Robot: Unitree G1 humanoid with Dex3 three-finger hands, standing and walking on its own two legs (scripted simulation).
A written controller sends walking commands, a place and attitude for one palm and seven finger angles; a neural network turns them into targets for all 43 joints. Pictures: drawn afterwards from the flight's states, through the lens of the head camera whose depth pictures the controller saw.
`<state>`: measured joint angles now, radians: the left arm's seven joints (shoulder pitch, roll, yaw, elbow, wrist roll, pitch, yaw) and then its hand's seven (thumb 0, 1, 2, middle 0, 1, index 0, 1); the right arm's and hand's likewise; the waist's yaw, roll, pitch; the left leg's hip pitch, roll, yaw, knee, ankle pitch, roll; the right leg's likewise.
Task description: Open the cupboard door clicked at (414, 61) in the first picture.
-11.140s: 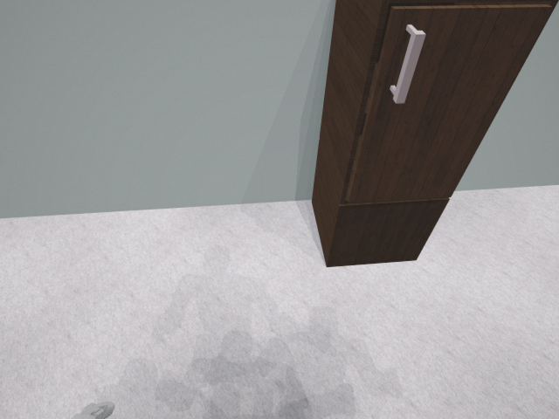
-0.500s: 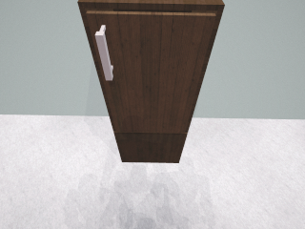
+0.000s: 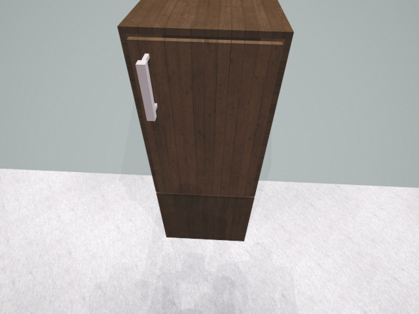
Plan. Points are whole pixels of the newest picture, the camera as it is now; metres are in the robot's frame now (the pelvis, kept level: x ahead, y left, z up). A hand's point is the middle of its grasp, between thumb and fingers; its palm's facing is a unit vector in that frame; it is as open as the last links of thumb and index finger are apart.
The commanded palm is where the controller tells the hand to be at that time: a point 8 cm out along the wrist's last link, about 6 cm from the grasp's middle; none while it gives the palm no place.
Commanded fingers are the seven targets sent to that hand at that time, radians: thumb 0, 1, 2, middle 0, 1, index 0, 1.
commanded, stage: look again from close up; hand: left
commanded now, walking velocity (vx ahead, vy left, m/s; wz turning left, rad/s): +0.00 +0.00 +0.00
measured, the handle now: (149, 88) +0.60 +0.19 +0.14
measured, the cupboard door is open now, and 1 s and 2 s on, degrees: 0 0 0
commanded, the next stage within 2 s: shuffle to correct the standing spot in 0.50 s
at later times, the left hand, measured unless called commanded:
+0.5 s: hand out of the picture -0.03 +0.18 -0.17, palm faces +0.04 -0.99 -0.16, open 7.3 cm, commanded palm none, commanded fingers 0.00 0.90 0.90 -0.20 -0.30 -0.20 -0.30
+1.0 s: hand out of the picture -0.01 +0.17 -0.18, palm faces +0.08 -0.98 -0.17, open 7.3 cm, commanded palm none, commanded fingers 0.00 0.90 0.90 -0.20 -0.30 -0.20 -0.30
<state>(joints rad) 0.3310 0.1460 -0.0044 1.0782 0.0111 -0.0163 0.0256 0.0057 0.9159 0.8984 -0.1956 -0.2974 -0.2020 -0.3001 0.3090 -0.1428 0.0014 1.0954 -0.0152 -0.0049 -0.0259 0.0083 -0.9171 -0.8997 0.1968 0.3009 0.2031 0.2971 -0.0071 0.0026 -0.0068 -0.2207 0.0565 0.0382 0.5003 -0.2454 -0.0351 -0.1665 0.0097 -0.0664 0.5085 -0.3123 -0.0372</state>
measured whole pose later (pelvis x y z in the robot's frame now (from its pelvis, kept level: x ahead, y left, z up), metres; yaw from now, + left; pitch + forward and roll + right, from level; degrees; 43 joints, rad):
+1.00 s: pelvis +0.04 +0.01 -0.01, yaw +1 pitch +1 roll +0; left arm 0.42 0.12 0.03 1.10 0.03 -0.03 0.01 0.00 0.91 0.90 -0.19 -0.30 -0.20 -0.30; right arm 0.36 -0.13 -0.02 1.11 -0.02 0.00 -0.02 0.01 -0.91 -0.90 0.20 0.30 0.20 0.30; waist 0.01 0.01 -0.02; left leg -0.31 0.04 0.06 0.68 -0.40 0.02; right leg -0.18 0.00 -0.07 0.55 -0.39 -0.03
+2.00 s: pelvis +0.00 +0.03 +0.01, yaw +0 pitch -1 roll +0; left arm 0.37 0.14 0.00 1.11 0.02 0.00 0.02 0.00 0.91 0.90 -0.19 -0.30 -0.20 -0.30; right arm 0.30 -0.13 0.00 1.12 -0.01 0.00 -0.02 0.01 -0.91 -0.90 0.20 0.30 0.20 0.30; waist 0.00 -0.01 0.00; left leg -0.26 0.00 0.09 0.40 -0.12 0.04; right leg -0.14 -0.01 -0.05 0.42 -0.26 0.00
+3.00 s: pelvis -0.02 +0.03 +0.00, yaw +0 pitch -1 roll -1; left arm 0.46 0.15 0.01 1.05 0.03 0.00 0.01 0.00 0.91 0.90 -0.19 -0.30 -0.20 -0.30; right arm 0.31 -0.15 -0.02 1.06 -0.02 0.01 -0.01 0.01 -0.91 -0.90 0.20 0.30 0.20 0.30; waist 0.01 -0.02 -0.03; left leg -0.33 0.00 0.09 0.51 -0.21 0.05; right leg -0.21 -0.02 -0.05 0.50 -0.28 -0.01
